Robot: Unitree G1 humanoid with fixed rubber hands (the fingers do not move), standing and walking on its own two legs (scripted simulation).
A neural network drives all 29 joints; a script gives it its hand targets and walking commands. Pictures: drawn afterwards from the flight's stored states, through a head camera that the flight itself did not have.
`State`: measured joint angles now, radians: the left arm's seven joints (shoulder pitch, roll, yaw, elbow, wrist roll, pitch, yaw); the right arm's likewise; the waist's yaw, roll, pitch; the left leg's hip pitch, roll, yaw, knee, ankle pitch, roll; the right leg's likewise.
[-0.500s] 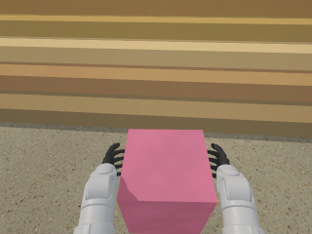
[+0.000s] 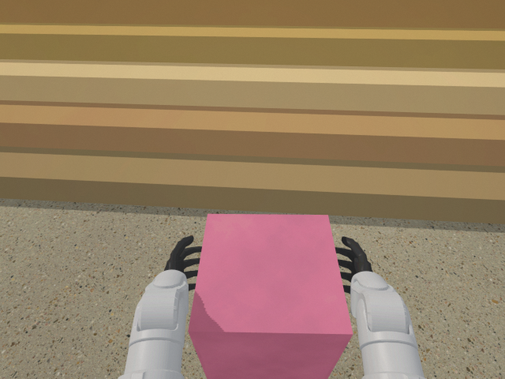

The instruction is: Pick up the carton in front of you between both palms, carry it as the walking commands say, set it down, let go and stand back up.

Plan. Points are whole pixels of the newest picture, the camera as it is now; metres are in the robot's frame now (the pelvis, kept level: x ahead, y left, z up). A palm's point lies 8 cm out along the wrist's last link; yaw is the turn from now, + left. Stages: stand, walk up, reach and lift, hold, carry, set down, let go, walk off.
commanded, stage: hold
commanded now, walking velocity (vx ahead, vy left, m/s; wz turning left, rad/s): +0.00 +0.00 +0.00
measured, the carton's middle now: (266, 302) +0.28 +0.00 -0.03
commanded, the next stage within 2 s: carry in 0.20 s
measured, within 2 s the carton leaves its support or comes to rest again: neither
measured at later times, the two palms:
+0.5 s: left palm (183, 246) +0.33 +0.14 +0.07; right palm (360, 250) +0.33 -0.16 +0.06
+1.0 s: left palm (207, 164) +0.55 +0.13 +0.08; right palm (341, 159) +0.57 -0.17 +0.08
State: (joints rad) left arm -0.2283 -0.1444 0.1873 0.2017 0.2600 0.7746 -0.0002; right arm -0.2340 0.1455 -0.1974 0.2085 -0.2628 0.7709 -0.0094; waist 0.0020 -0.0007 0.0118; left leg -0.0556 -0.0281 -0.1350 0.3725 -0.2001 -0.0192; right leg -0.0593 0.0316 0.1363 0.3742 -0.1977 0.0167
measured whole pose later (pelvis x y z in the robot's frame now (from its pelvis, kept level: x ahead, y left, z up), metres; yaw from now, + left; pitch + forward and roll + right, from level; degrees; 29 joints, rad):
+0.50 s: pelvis +0.05 +0.00 -0.02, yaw -1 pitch +3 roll +0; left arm -0.18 -0.11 0.13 -0.08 0.13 1.00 0.06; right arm -0.19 0.13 -0.12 -0.07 -0.15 0.99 -0.08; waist 0.00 0.00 -0.17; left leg -0.27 0.03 -0.03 0.60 -0.38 -0.03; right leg -0.29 -0.03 0.02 0.61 -0.37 0.02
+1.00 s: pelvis +0.29 -0.04 +0.00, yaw +3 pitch +5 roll +1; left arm -0.15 -0.13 0.09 -0.37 0.10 1.23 0.10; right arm -0.17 0.13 -0.13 -0.37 -0.09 1.24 -0.11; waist 0.01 -0.02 -0.08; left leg -0.47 0.07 0.10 1.05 -0.36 0.00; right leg -0.22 -0.01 -0.20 0.39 -0.28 -0.07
